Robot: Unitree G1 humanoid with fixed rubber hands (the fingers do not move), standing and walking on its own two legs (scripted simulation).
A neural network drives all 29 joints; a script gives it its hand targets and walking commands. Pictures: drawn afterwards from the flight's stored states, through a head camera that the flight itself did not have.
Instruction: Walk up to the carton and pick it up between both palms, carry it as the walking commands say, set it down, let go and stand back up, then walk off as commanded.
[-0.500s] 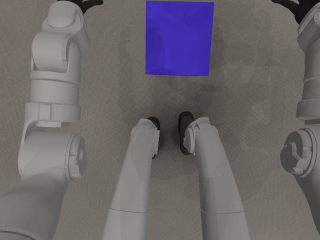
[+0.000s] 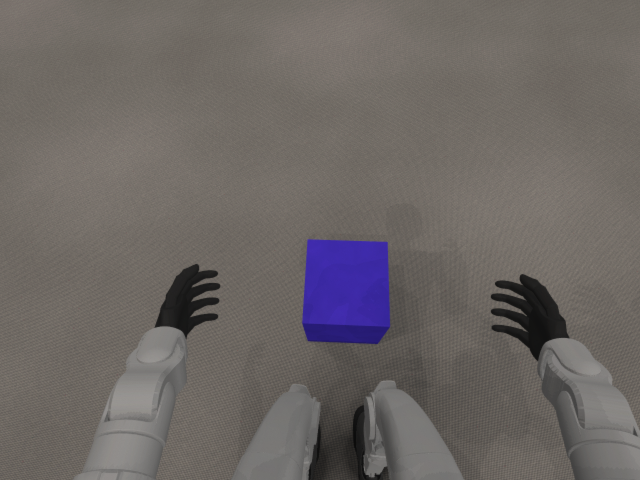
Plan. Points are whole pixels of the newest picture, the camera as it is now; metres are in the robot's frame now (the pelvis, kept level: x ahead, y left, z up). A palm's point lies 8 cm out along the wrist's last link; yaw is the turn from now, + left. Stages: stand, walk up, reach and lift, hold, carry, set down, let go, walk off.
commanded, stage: let go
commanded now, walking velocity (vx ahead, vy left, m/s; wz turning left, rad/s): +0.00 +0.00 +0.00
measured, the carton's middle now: (344, 295) +0.48 -0.02 -0.57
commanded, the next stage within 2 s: stand in 0.68 s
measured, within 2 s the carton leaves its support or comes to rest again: neither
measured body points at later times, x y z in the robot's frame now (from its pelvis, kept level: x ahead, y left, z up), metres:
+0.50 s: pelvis +0.04 +0.00 +0.04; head +0.06 +0.00 +0.49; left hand +0.19 +0.24 -0.03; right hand +0.20 -0.25 -0.03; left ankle +0.04 +0.09 -0.66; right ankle +0.07 -0.08 -0.66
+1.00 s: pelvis +0.08 -0.01 +0.05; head +0.00 -0.01 +0.49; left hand +0.20 +0.25 -0.03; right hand +0.20 -0.27 -0.04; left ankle +0.04 +0.09 -0.66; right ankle +0.07 -0.08 -0.66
